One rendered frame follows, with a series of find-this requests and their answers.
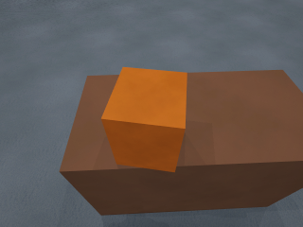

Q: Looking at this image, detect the pedestal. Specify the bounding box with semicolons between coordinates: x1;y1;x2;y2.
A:
59;69;303;216

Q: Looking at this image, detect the carton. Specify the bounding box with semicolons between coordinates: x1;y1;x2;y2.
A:
101;67;187;173

